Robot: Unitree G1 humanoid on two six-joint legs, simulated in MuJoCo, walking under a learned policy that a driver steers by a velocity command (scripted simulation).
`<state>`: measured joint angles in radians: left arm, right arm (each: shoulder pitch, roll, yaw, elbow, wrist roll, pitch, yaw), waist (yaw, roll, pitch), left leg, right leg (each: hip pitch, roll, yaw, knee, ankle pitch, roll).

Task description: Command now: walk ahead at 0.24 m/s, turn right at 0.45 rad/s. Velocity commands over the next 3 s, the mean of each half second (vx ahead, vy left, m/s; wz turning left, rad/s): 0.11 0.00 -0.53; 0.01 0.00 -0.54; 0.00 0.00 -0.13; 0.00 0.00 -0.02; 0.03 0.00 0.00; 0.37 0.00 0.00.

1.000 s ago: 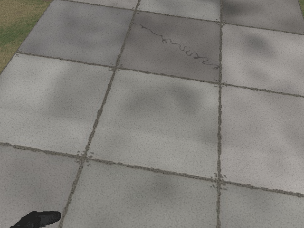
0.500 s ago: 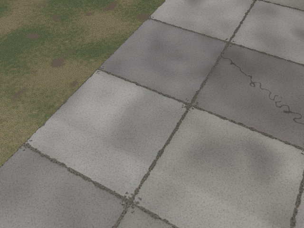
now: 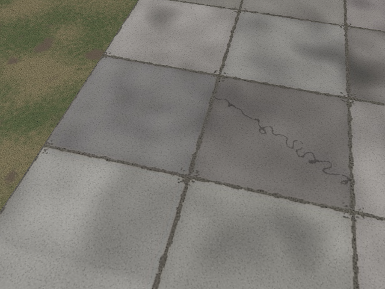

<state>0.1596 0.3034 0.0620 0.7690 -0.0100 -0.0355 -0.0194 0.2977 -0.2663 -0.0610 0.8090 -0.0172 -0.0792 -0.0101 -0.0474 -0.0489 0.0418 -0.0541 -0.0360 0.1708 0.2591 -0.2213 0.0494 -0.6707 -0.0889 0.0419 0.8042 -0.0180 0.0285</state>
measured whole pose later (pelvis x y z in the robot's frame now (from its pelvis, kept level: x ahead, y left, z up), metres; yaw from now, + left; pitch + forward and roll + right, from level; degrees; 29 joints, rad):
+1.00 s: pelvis +0.15 +0.00 -0.01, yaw -33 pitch +1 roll +0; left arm 0.15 0.29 0.07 0.60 -0.01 0.07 -0.01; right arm 0.17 -0.29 -0.07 0.73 0.02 0.02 -0.02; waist -0.03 0.01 0.05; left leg -0.27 0.09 0.09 0.52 -0.26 -0.03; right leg -0.28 -0.01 0.00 0.56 -0.26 0.03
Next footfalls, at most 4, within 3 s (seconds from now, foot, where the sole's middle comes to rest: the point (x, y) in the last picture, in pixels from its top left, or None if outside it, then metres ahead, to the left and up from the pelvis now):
0.16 right None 0.23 -0.12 -0.78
0.60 left None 0.26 0.11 -0.78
1.00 right None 0.11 -0.12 -0.78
1.32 left None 0.25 0.09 -0.78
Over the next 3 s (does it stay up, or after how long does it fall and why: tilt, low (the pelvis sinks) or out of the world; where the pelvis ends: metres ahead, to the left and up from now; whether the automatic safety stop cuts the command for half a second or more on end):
stays up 0.30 -0.11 -0.02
